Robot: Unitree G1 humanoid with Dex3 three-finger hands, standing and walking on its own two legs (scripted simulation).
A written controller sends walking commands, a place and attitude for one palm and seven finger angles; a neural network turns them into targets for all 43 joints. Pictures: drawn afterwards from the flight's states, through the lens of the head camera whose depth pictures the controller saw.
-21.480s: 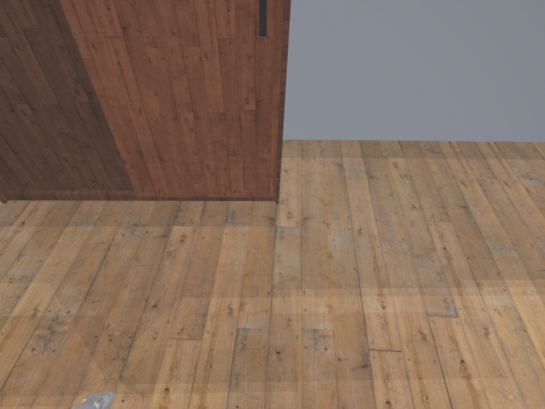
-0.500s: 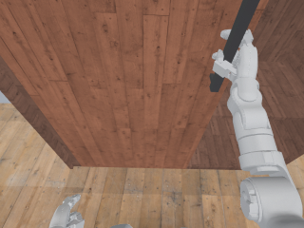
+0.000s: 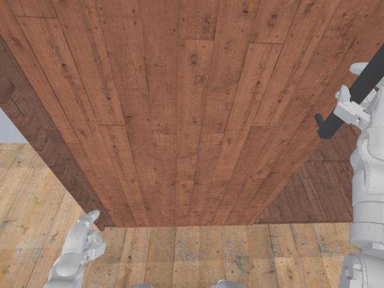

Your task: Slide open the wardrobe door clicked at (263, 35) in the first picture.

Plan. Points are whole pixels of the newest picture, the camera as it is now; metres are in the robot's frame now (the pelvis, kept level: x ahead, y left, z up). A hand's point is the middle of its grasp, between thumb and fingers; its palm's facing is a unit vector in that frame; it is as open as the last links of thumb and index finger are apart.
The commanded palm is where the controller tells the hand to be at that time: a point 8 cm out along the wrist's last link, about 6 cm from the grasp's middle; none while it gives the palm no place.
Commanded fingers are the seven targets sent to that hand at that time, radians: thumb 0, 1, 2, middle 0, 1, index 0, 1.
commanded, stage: stop walking and hold the door there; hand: right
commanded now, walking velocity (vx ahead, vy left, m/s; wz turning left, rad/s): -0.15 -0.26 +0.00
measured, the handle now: (357, 78) +0.46 -0.27 +0.22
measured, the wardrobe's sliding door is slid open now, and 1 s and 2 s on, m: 0.59 0.59 0.59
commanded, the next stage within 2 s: none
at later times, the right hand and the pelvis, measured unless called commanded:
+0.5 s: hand (343, 103) +0.42 -0.24 +0.19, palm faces +0.39 +0.90 -0.17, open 6.5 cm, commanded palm +0.38 -0.28 +0.19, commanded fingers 0.00 -0.90 -0.90 0.45 1.40 0.45 1.40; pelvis +0.00 +0.00 +0.00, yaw +6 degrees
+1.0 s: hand (345, 104) +0.41 -0.25 +0.19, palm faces +0.29 +0.94 -0.17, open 6.5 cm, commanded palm +0.37 -0.31 +0.19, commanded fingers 0.00 -0.90 -0.90 0.45 1.40 0.45 1.40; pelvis -0.01 -0.05 -0.01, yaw +5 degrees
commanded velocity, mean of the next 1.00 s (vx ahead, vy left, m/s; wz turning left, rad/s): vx -0.05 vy -0.11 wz -0.02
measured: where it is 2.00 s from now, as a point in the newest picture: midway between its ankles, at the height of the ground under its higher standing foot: outside the picture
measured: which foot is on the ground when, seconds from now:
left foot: down 0.00-1.00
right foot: up 0.00-0.06, down 0.08-1.00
